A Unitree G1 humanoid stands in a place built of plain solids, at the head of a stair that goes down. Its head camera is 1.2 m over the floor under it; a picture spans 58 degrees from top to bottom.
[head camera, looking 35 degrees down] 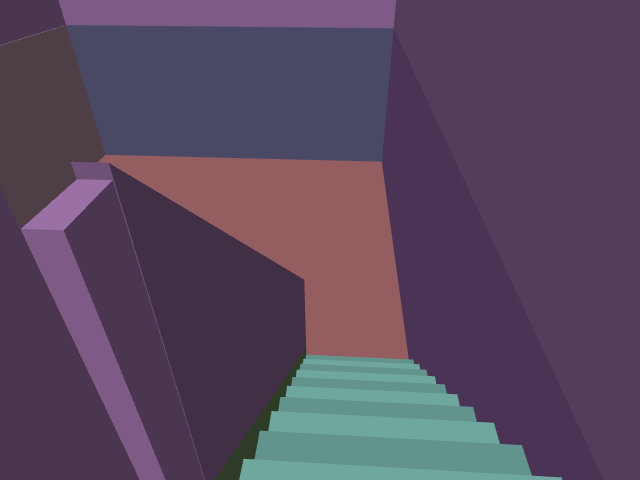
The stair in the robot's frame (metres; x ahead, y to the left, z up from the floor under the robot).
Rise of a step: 0.21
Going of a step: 0.23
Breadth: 1.03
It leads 3 degrees to the right of straight ahead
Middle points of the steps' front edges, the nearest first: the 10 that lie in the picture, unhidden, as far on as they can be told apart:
0.73 -0.26 -0.21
0.95 -0.27 -0.42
1.18 -0.28 -0.63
1.41 -0.30 -0.84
1.63 -0.31 -1.05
1.86 -0.32 -1.26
2.08 -0.34 -1.47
2.31 -0.35 -1.68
2.53 -0.36 -1.89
2.76 -0.38 -2.10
